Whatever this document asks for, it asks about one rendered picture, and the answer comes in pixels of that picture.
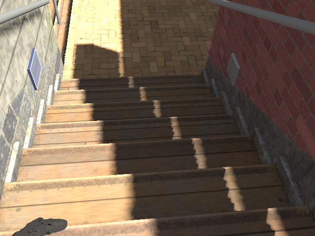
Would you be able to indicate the stairs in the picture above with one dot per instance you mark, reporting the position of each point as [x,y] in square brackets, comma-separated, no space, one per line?
[64,8]
[147,156]

